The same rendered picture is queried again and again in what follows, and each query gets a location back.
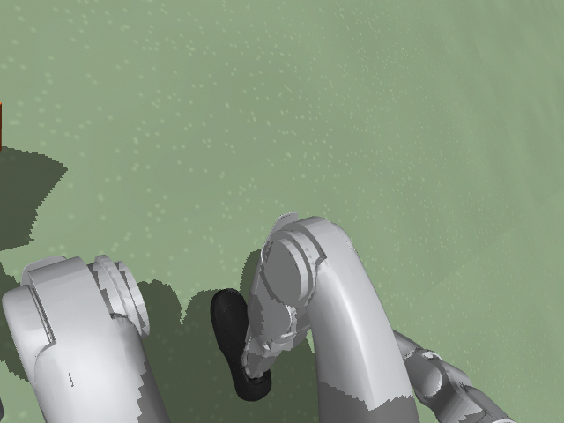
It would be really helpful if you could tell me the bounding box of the right robot foot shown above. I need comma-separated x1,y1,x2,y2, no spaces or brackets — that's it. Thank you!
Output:
210,288,271,402

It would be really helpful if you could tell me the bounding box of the right robot hand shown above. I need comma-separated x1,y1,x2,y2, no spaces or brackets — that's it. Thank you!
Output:
393,330,424,363

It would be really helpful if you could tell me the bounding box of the right robot arm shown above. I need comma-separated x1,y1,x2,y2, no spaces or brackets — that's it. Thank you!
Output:
405,349,515,423

